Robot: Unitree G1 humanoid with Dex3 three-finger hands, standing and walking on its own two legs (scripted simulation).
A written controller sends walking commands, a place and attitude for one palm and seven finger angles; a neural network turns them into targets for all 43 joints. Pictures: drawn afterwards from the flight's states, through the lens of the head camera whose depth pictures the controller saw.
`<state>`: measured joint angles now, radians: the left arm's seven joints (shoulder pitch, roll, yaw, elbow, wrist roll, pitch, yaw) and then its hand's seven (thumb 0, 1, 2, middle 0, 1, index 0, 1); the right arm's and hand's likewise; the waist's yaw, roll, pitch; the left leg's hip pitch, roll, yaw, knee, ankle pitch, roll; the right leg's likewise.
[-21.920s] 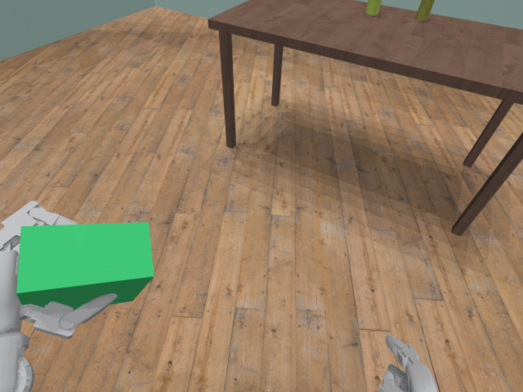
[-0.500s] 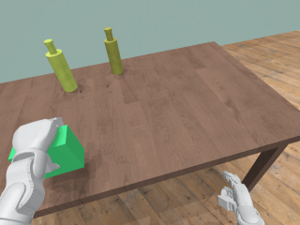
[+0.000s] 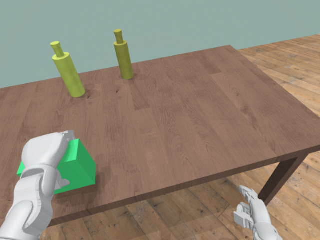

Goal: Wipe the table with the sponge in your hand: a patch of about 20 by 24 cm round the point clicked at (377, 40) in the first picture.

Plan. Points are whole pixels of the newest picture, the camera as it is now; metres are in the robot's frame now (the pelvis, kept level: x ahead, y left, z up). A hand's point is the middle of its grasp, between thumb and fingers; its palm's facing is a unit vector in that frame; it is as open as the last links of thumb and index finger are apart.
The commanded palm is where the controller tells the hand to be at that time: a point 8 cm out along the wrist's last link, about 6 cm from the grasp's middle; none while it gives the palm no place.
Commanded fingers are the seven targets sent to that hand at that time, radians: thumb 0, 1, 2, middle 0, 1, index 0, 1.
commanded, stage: lower the sponge onto the table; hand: left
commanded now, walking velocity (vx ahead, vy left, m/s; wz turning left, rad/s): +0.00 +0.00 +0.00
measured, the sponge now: (65, 172) +0.24 +0.30 +0.05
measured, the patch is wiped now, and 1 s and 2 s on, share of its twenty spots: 0.00 0.00 0.15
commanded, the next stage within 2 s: wipe forward along the first lane in 1.10 s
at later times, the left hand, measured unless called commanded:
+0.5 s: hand (63, 166) +0.24 +0.29 +0.07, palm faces -0.01 -0.07 -1.00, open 10.0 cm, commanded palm +0.21 +0.28 +0.13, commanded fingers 0.00 0.10 1.30 -1.20 -1.60 -1.20 -1.60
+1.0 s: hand (64, 172) +0.23 +0.29 +0.06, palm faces -0.02 -0.07 -1.00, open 10.0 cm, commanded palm +0.21 +0.28 +0.11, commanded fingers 0.00 0.10 1.30 -1.20 -1.60 -1.20 -1.60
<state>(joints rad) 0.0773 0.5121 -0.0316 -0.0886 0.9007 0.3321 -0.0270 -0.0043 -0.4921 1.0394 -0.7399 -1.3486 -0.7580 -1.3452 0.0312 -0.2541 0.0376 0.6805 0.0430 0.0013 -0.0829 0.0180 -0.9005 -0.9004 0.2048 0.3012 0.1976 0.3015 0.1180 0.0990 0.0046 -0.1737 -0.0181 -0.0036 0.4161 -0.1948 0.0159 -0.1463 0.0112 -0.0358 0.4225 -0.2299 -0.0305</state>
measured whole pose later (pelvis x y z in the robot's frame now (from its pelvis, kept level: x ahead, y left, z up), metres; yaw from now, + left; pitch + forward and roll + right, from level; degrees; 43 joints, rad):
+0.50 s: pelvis +0.00 -0.01 +0.00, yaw +0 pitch -2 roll +0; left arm 0.09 0.49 -0.04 -0.01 0.92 0.32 0.03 0.00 -0.49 1.04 -0.74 -1.35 -0.76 -1.35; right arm 0.04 -0.26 0.02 0.69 0.04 0.00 -0.09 0.02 -0.90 -0.90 0.20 0.30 0.20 0.30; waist 0.11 0.09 0.00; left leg -0.19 -0.01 0.00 0.43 -0.20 0.01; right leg -0.16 0.02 -0.03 0.43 -0.24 -0.04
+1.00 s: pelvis +0.00 +0.00 +0.00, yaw +0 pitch -1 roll +0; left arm 0.13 0.46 -0.03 0.02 0.93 0.30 0.08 0.00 -0.49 1.04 -0.74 -1.35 -0.76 -1.35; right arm 0.06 -0.26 0.01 0.69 0.05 0.00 -0.08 0.02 -0.90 -0.90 0.20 0.30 0.20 0.30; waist 0.11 0.09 -0.02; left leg -0.22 -0.01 0.00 0.46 -0.22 0.01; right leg -0.19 0.02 -0.03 0.46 -0.25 -0.04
